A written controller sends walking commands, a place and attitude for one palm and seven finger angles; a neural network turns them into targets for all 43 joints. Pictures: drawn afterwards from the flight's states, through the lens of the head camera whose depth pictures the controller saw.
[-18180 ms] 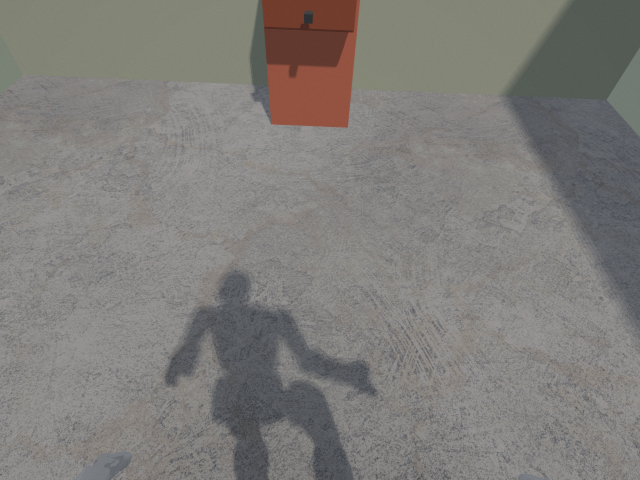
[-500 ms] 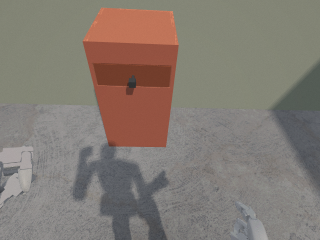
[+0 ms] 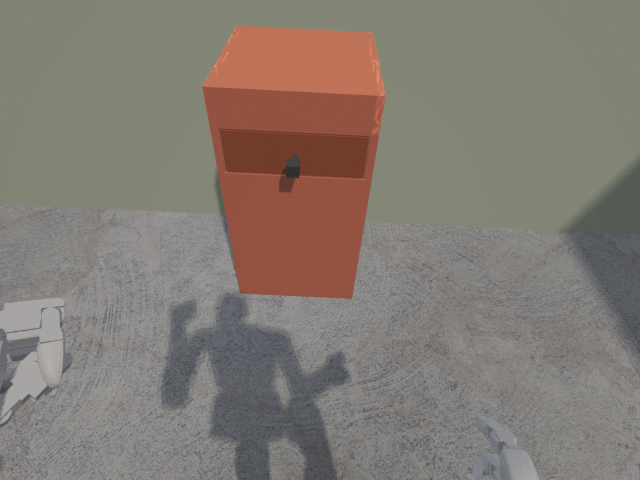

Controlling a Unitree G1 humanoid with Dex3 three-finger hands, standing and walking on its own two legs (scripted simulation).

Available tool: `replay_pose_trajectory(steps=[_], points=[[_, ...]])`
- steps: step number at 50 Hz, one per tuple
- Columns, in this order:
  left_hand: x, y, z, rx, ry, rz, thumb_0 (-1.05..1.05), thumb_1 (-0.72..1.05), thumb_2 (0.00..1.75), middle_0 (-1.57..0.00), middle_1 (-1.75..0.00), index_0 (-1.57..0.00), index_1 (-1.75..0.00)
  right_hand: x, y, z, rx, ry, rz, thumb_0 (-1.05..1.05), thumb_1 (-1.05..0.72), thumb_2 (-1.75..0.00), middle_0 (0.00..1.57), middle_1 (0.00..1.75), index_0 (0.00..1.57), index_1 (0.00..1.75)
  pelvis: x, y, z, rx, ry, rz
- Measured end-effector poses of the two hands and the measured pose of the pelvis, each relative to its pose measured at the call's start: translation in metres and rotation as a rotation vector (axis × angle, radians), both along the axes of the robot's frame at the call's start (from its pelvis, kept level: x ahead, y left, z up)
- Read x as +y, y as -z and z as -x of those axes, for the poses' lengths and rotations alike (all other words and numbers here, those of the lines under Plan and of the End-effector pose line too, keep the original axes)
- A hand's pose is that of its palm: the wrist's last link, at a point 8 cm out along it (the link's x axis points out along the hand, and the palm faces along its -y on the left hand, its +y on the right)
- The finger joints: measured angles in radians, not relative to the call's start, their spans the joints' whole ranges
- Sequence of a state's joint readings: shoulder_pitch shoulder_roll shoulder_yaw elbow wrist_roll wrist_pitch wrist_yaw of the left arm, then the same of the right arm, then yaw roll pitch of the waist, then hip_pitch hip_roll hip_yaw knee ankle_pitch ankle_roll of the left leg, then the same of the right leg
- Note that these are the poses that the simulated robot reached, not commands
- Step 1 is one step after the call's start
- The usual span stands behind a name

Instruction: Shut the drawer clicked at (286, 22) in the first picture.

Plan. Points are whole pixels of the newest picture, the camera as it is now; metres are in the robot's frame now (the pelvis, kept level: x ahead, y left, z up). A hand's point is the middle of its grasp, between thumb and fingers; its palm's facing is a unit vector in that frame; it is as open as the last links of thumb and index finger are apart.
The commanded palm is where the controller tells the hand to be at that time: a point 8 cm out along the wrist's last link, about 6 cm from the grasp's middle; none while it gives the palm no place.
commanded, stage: stop stepping back and stand still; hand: left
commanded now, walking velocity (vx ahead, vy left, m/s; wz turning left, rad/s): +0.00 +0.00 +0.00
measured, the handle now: (293, 164) +0.89 +0.13 -0.12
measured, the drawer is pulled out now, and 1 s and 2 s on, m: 0.00 0.00 0.00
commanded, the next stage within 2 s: let the arm hang, fingers relaxed in 0.02 s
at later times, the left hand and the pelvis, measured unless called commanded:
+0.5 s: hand out of the picture -0.01 +0.19 -0.18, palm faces +0.04 -0.98 -0.20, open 3.5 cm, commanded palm none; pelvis -0.04 -0.01 +0.00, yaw +2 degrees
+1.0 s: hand out of the picture +0.02 +0.19 -0.16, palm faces +0.03 -0.96 -0.27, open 7.2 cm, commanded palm none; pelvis -0.01 -0.02 +0.01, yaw +1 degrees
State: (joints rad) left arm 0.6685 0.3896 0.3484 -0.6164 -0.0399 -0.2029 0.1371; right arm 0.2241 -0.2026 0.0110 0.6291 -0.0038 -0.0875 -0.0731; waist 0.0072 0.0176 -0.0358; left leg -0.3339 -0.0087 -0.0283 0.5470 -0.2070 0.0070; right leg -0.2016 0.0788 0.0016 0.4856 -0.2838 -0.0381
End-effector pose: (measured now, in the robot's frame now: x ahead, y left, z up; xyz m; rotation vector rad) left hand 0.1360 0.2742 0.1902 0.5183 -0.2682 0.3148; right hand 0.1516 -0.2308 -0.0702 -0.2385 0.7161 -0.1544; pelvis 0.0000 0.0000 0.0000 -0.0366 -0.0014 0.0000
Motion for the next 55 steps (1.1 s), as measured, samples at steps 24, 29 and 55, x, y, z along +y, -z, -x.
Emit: replay_pose_trajectory(steps=[24,29,55], points=[[-0.039,0.339,0.146,1.459,-0.239,0.542,0.02,0.90,0.90,-0.99,-1.18,-0.99,-1.21,-0.041,0.051,0.147,0.566,0.074,0.042,0.01,-0.91,-0.90,0.20,0.30,0.21,0.30,-0.006,0.005,0.036,-0.035,-0.041,-0.011],[-0.025,0.331,0.187,1.567,-0.324,0.525,0.01,0.90,0.90,-0.80,-0.97,-0.80,-0.99,-0.040,0.053,0.185,0.709,0.096,0.027,0.01,-0.91,-0.90,0.20,0.30,0.20,0.30,-0.009,-0.002,0.035,-0.020,-0.045,-0.016],[-0.045,0.314,0.098,1.446,-0.262,0.474,0.01,0.91,0.90,-0.21,-0.31,-0.21,-0.31,-0.037,0.064,0.124,0.589,0.087,-0.056,0.00,-0.91,-0.90,0.20,0.30,0.21,0.30,-0.022,-0.009,0.006,-0.035,-0.022,-0.038]])
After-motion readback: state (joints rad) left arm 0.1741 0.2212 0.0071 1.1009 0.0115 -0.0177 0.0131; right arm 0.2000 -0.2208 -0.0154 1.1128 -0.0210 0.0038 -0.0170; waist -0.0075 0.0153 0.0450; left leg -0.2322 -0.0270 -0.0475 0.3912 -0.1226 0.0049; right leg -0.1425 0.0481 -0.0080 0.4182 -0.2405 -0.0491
